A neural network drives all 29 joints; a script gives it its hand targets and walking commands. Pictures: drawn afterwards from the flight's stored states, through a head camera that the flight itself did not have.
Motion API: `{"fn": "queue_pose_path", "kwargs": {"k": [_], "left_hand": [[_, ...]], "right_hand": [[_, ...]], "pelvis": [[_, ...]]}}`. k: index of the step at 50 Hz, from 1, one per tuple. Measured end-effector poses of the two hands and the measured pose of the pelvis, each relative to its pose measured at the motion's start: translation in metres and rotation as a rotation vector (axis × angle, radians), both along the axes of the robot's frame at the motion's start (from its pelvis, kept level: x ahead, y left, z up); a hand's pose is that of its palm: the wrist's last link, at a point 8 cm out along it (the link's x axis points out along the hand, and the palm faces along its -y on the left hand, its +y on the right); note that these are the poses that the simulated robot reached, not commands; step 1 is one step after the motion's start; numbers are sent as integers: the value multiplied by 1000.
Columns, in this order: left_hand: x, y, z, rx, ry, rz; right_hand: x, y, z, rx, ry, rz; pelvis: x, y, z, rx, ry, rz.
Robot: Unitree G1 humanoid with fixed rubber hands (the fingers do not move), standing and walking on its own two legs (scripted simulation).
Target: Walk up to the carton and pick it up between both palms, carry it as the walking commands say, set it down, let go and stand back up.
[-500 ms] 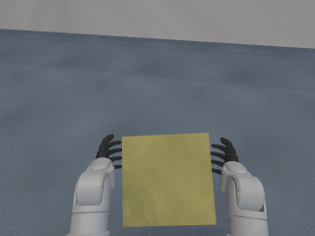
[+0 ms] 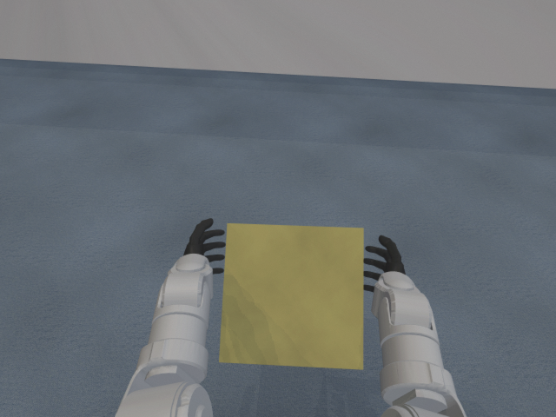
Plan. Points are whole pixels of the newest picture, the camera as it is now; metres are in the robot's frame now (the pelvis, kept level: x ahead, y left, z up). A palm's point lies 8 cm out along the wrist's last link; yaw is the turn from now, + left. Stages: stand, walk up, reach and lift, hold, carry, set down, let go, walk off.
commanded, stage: set down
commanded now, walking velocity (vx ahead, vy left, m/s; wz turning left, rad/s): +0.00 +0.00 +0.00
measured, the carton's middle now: (292, 289) +0.36 -0.01 -0.06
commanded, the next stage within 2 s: none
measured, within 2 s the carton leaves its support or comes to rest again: neither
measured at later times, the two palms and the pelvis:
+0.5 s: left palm (200, 282) +0.36 +0.16 -0.04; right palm (372, 292) +0.35 -0.15 -0.04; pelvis +0.01 +0.02 -0.02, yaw +0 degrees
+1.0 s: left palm (228, 291) +0.40 +0.12 -0.14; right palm (372, 304) +0.39 -0.18 -0.15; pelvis +0.05 -0.01 -0.07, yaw -1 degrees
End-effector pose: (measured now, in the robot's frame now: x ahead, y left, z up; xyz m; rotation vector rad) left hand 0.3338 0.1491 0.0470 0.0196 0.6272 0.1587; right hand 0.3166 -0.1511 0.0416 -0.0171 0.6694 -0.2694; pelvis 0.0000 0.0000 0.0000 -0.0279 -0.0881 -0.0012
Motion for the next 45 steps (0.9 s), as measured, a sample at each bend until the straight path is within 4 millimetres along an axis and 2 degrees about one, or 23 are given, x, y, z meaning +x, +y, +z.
{"fn": "queue_pose_path", "kwargs": {"k": [7, 17, 27, 35, 45], "left_hand": [[5, 13, -10, -30, 4, -22], [6, 21, -57, -33, 50, 25], [31, 7, -98, -20, 77, 29], [49, -9, -136, -31, 101, 36], [64, -24, -175, -42, 99, 54]], "right_hand": [[2, 6, -8, 59, 2, 15], [13, 14, -44, 47, 35, 55], [38, 1, -89, 40, 61, 54], [53, -13, -130, 48, 86, 31], [64, -26, -175, 91, 83, -20]], "pelvis": [[-3, 19, -1, -11, -3, -1], [-6, 25, -7, -14, -13, 7], [10, 16, -19, -7, 89, 2], [31, 4, -25, 4, 289, -9], [45, -7, -50, 16, 500, -20]]}}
